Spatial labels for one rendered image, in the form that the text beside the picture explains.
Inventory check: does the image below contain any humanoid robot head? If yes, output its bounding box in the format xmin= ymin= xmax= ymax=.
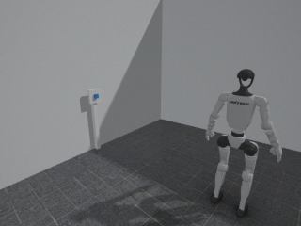
xmin=232 ymin=69 xmax=255 ymax=97

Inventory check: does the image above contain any left robot forearm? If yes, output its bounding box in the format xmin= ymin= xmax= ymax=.
xmin=207 ymin=111 xmax=216 ymax=131

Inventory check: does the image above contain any robot left hand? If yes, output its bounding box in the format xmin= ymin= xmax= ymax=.
xmin=205 ymin=129 xmax=215 ymax=141

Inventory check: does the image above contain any robot right upper arm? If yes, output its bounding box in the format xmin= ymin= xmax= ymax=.
xmin=255 ymin=95 xmax=271 ymax=130

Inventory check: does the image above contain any panel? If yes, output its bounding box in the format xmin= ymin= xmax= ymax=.
xmin=87 ymin=89 xmax=102 ymax=150

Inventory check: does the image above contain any right robot shin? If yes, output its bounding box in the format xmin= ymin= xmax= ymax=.
xmin=239 ymin=173 xmax=254 ymax=211

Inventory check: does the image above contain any right robot forearm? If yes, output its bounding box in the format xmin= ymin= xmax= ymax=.
xmin=264 ymin=121 xmax=280 ymax=149

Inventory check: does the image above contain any robot left upper arm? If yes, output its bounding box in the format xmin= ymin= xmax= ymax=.
xmin=211 ymin=92 xmax=230 ymax=120

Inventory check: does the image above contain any robot right hand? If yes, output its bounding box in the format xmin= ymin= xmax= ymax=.
xmin=270 ymin=146 xmax=282 ymax=163

